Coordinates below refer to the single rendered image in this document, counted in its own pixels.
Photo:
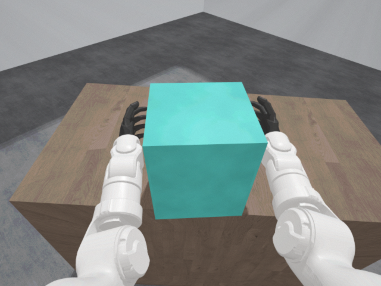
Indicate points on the pedestal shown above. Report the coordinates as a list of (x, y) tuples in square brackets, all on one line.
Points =
[(340, 156)]

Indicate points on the right robot hand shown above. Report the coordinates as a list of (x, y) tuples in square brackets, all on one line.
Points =
[(266, 115)]

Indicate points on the carton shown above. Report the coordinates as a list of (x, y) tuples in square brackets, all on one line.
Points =
[(203, 146)]

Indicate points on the robot right forearm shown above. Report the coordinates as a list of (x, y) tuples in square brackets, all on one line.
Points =
[(287, 178)]

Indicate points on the robot left forearm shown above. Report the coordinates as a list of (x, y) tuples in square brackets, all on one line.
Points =
[(122, 187)]

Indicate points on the robot right upper arm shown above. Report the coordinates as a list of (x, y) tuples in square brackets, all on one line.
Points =
[(319, 249)]

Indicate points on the left robot hand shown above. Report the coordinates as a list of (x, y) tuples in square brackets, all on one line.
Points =
[(127, 125)]

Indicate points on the robot left upper arm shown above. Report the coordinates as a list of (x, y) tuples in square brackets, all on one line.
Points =
[(115, 257)]

